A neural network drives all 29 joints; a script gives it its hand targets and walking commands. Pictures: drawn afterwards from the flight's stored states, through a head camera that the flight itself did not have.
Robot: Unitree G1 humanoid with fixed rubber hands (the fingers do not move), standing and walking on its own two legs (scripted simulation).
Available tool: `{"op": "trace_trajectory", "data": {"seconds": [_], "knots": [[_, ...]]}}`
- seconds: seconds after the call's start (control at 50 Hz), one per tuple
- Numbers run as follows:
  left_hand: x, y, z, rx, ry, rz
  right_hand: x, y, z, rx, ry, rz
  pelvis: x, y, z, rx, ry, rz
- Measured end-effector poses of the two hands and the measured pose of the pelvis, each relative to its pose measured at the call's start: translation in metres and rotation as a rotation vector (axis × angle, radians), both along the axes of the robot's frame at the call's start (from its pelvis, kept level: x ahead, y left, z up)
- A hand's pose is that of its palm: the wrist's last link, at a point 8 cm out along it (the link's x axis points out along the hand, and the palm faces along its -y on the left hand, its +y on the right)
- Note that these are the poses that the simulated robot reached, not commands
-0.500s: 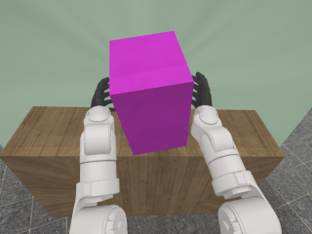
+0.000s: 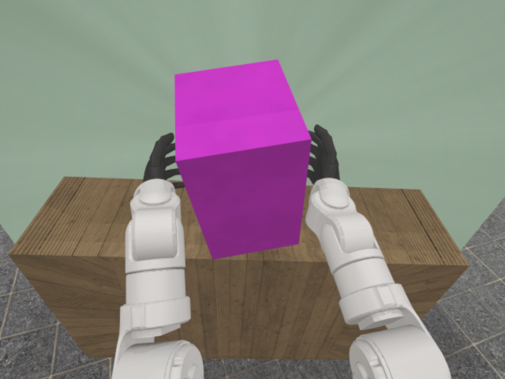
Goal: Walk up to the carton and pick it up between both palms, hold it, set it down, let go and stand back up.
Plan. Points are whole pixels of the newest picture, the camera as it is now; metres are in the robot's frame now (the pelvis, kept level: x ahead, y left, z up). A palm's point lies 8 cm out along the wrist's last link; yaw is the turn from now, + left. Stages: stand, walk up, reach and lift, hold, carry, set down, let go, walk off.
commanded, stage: hold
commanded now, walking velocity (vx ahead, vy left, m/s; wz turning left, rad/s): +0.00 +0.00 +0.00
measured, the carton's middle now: (242, 167) +0.42 +0.01 +0.16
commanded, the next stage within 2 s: none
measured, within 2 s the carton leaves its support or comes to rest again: neither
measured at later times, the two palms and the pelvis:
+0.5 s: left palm (169, 180) +0.36 +0.12 +0.18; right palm (334, 173) +0.36 -0.12 +0.20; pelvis +0.00 -0.01 +0.00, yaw -2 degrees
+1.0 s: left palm (167, 182) +0.36 +0.12 +0.18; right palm (332, 178) +0.36 -0.12 +0.19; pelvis +0.00 +0.00 +0.00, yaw -1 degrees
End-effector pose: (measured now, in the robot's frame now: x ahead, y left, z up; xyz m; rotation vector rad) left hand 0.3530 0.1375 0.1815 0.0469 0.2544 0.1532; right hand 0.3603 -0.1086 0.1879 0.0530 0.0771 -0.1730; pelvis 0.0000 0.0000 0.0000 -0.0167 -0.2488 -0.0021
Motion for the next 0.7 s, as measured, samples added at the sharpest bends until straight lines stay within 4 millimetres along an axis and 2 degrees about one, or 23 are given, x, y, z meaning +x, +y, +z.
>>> {"op": "trace_trajectory", "data": {"seconds": [0.34,0.7], "knots": [[0.009,-0.023,0.002,0.008,0.000,-0.033,-0.001,-0.022,0.002,-0.025,-0.002,-0.039,-0.005,-0.001,0.000,0.006,0.022,-0.031],[0.003,0.002,0.003,-0.017,-0.004,0.018,0.002,0.003,0.010,-0.022,-0.006,0.008,0.001,-0.006,0.000,0.002,0.007,-0.001]]}}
